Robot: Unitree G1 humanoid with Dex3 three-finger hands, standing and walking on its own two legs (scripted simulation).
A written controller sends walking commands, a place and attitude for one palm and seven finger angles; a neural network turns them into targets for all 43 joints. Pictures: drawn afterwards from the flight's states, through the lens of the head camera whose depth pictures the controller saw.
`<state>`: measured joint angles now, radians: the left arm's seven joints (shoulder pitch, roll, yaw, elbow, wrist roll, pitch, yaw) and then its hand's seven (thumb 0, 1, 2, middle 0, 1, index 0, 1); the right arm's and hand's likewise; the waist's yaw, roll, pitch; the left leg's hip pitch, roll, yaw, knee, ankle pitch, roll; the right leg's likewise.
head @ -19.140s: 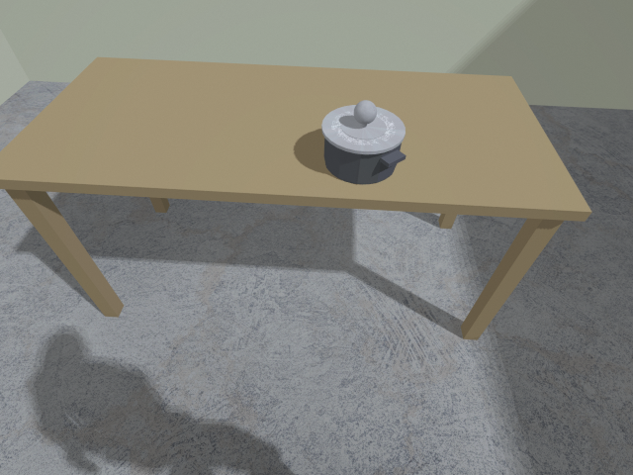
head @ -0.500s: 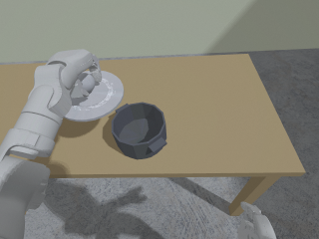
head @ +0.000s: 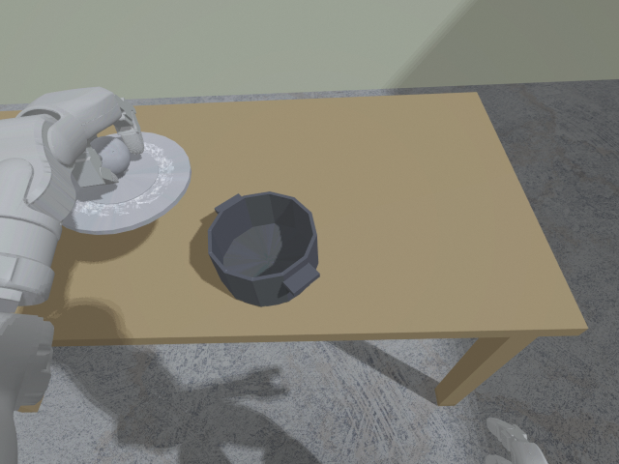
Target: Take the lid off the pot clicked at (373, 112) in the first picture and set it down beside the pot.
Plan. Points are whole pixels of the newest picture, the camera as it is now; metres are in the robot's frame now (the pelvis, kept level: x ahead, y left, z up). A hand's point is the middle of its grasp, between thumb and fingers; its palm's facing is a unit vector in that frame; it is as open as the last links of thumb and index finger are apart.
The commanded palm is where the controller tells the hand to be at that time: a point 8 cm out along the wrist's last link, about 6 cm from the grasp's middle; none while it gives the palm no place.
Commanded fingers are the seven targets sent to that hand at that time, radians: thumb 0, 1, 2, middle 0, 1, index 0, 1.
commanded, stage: move the lid sideways beside the pot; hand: left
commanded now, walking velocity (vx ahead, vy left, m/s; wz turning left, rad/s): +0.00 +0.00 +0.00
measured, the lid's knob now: (109, 156) +0.46 +0.27 +0.15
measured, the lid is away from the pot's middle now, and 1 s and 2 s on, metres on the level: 0.18 0.23 0.23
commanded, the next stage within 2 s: lower the lid onto the table in 0.60 s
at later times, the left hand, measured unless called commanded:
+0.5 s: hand (43, 169) +0.42 +0.32 +0.17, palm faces -0.32 -0.05 -0.95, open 7.9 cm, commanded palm +0.42 +0.32 +0.26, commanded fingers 0.00 0.60 1.00 -0.86 -1.02 -0.86 -1.02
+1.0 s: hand (57, 170) +0.43 +0.31 +0.16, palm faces -0.32 -0.05 -0.95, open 7.9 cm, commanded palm +0.42 +0.31 +0.24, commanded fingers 0.00 0.60 1.00 -0.86 -1.02 -0.86 -1.02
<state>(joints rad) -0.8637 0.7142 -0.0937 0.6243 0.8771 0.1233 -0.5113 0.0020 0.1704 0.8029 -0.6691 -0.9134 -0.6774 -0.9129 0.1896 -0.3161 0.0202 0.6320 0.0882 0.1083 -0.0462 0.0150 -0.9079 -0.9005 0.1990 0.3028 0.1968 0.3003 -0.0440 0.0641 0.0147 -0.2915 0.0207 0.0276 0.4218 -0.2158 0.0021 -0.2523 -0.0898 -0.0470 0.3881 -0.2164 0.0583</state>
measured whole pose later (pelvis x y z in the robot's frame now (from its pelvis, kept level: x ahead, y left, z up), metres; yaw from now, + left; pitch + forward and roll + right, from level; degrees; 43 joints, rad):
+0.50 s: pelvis +0.00 +0.01 +0.00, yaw +1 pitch +6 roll -1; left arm -0.85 0.80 -0.04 0.64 0.87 0.03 -0.53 0.00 0.17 0.80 -0.67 -0.91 -0.68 -0.91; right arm 0.17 -0.31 0.02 0.63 0.09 0.14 -0.04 0.01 -0.91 -0.90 0.20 0.30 0.20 0.30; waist -0.03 0.06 0.02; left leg -0.32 0.01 0.01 0.44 -0.22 0.01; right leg -0.26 -0.10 -0.07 0.37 -0.20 0.06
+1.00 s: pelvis +0.00 +0.01 +0.00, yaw +0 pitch +6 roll -1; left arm -0.82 0.80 0.01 0.69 0.88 -0.02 -0.50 0.00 0.17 0.80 -0.67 -0.91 -0.67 -0.91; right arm 0.20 -0.31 0.01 0.63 0.09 0.17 -0.03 0.01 -0.91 -0.90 0.20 0.30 0.20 0.30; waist -0.05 0.06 0.01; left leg -0.33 0.02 0.02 0.44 -0.22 0.01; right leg -0.27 -0.09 -0.05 0.38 -0.20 0.06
